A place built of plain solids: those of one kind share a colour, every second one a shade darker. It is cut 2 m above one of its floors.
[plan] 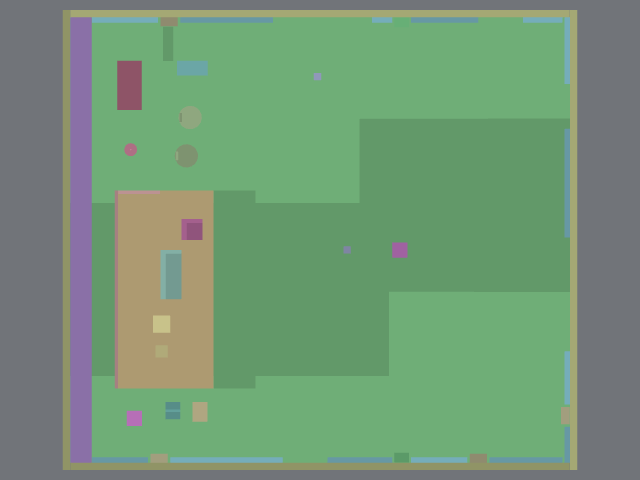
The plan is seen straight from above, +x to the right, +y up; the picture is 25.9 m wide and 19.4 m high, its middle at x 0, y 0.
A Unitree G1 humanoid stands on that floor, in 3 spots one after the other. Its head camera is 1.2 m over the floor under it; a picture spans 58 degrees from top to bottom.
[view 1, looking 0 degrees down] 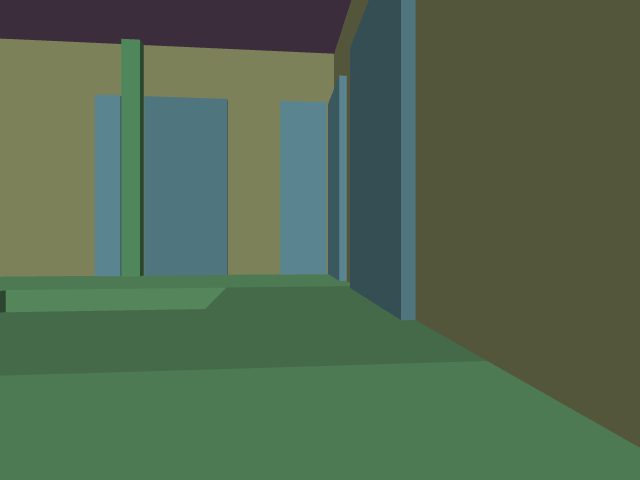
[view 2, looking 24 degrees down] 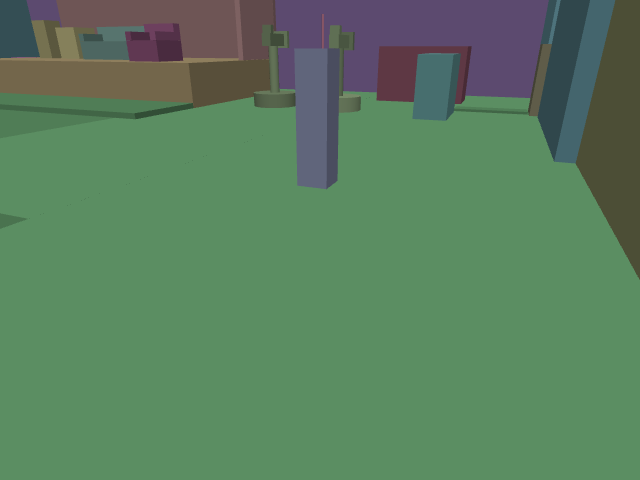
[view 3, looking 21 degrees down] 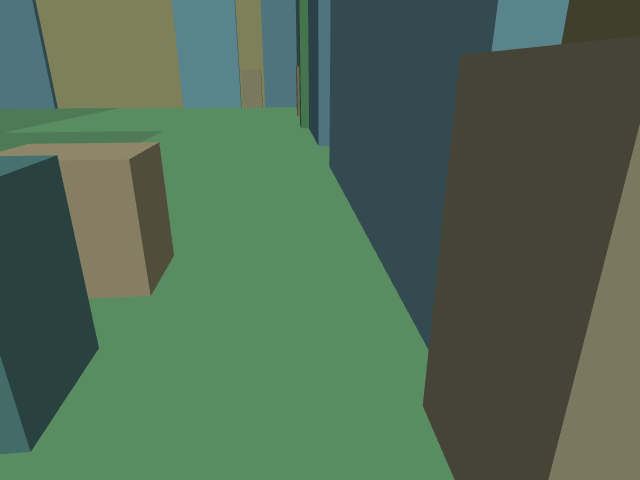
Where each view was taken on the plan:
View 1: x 8.00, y -6.20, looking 84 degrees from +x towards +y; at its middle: drape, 15.06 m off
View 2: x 3.63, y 8.13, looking -158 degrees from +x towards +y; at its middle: floor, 2.95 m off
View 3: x -7.44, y -8.13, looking -5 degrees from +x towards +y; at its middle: floor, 3.35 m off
